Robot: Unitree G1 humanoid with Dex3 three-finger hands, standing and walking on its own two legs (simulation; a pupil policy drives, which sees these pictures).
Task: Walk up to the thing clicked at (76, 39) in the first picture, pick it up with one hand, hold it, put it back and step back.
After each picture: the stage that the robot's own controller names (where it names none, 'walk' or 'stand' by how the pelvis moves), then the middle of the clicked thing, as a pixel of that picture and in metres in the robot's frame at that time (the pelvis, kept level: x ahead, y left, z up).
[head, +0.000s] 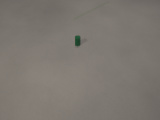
stand; (77, 40) +1.42 +0.03 -0.72
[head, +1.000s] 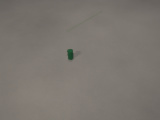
walk; (70, 54) +1.28 +0.22 -0.71
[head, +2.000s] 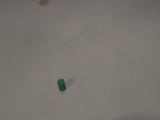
walk; (61, 85) +0.80 +0.26 -0.72
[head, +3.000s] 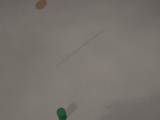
walk; (61, 114) +0.49 +0.20 -0.71
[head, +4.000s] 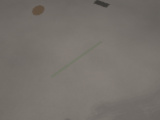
stand; out of the picture +0.40 +0.16 -0.71
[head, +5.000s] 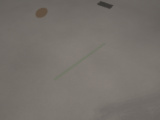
stand; out of the picture +0.37 +0.16 -0.71
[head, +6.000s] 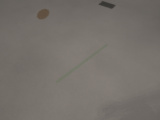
stand; out of the picture +0.34 +0.17 -0.72
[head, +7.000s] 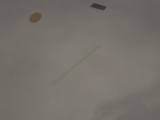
stand; out of the picture +0.34 +0.17 -0.72
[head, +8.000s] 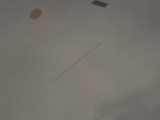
stand; out of the picture +0.34 +0.17 -0.73
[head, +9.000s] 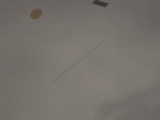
stand; out of the picture +0.34 +0.18 -0.73
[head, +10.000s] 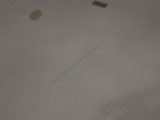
go down; out of the picture +0.33 +0.18 -0.73
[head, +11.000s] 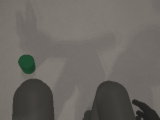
go down; (27, 64) +0.42 +0.21 -0.33
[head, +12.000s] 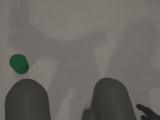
go down; (20, 64) +0.41 +0.23 -0.31
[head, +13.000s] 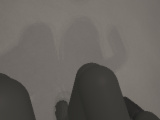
close in; out of the picture +0.39 +0.27 -0.22
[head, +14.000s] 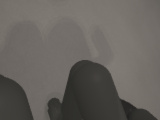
close; out of the picture +0.40 +0.28 -0.21
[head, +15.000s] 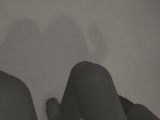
lift; out of the picture +0.37 +0.27 -0.23
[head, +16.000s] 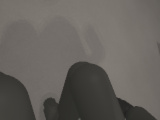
lift; out of the picture +0.37 +0.26 -0.23
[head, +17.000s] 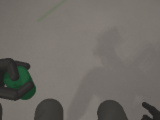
lift; (21, 84) +0.32 +0.20 -0.02
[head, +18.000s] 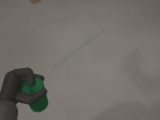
hold; (36, 95) +0.31 +0.17 -0.01
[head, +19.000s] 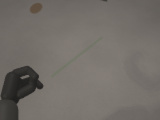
hold; out of the picture +0.05 +0.22 -0.69
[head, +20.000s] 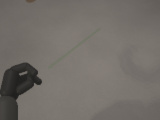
crouch; out of the picture +0.04 +0.23 -0.69
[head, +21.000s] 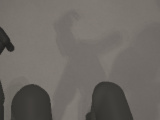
lower; out of the picture +0.10 +0.23 -0.36
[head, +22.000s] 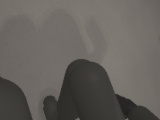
lower; out of the picture +0.06 +0.22 -0.25
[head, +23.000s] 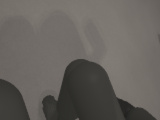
lower; out of the picture +0.06 +0.22 -0.24
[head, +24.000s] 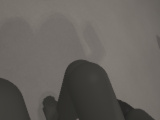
lower; out of the picture +0.06 +0.21 -0.24
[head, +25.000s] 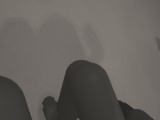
lower; out of the picture +0.06 +0.22 -0.24
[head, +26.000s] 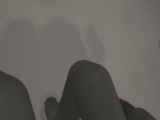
loosen; out of the picture +0.06 +0.22 -0.24
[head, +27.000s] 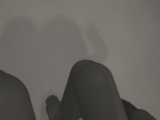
withdraw; out of the picture +0.06 +0.21 -0.24
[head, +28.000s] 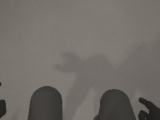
walk; out of the picture +0.10 +0.23 -0.43
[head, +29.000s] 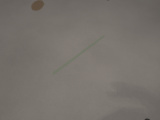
stand; out of the picture +0.04 +0.21 -0.69
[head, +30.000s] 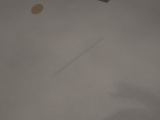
stand; out of the picture +0.04 +0.23 -0.69
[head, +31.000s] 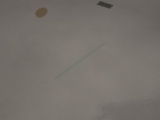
stand; out of the picture +0.05 +0.21 -0.73
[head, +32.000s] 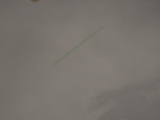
walk; out of the picture +0.08 +0.22 -0.73
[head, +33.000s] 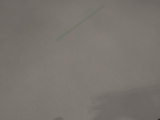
walk; out of the picture +0.28 +0.23 -0.72
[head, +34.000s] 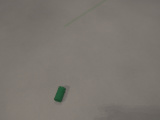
walk; (60, 94) +0.60 +0.21 -0.73
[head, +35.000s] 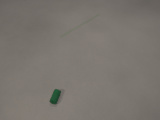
stand; (55, 96) +0.70 +0.23 -0.73
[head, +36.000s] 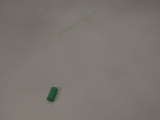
stand; (52, 94) +0.72 +0.25 -0.75
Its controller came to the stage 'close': yes
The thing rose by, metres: 0.69
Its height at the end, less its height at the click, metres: -0.02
